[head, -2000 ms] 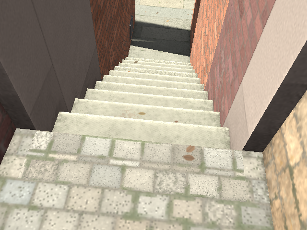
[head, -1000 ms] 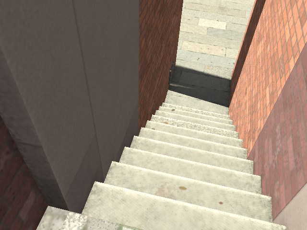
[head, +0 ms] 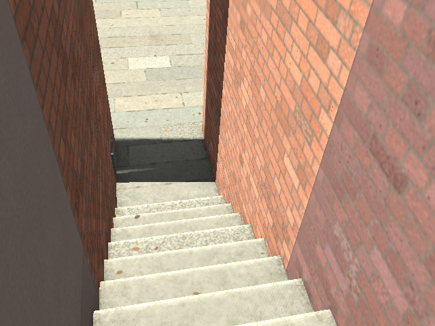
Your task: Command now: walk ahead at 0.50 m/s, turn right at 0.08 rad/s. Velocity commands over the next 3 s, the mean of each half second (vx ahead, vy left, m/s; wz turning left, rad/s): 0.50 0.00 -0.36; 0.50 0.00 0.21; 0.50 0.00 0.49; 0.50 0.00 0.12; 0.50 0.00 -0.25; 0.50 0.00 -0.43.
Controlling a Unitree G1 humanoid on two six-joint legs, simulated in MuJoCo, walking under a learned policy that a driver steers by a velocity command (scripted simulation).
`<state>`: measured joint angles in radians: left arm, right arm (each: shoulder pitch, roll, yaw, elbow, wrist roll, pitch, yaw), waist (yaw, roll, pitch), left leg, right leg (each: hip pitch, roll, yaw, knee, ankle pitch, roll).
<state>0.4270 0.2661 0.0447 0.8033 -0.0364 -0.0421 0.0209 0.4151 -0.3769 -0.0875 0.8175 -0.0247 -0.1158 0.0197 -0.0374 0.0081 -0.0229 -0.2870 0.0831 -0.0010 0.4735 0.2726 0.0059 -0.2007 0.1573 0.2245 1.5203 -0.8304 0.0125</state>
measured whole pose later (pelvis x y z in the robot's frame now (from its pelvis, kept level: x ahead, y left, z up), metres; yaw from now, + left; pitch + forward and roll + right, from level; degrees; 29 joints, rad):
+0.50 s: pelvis +0.20 +0.04 -0.15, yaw -10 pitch -2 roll +1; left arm 0.28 0.20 0.06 0.72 -0.02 0.06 -0.06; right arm 0.53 -0.16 -0.05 0.97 0.04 -0.04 -0.09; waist -0.05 -0.05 0.02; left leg -0.09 0.02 0.24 1.05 -0.85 0.04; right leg -0.66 -0.02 0.12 0.70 0.52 -0.04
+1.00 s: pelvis +0.48 +0.01 -0.33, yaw -2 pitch +1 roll -3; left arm 0.43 0.20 0.05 0.95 -0.01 -0.07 0.05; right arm 0.24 -0.23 -0.07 0.85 -0.01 -0.03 0.03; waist 0.01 0.04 -0.02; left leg -0.63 0.04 -0.09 0.80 0.45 0.04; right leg -0.30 -0.09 -0.18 1.16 -0.86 0.04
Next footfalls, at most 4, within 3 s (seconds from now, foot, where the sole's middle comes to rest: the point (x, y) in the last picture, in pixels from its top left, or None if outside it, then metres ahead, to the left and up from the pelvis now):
0.60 right None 0.38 -0.11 -1.00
1.06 left None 0.61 0.12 -1.19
1.54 right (211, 313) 0.91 -0.05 -1.38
2.02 left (148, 293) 1.11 0.27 -1.57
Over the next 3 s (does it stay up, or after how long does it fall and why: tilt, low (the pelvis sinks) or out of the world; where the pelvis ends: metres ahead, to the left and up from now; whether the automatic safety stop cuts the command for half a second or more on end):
stays up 1.55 0.15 -1.12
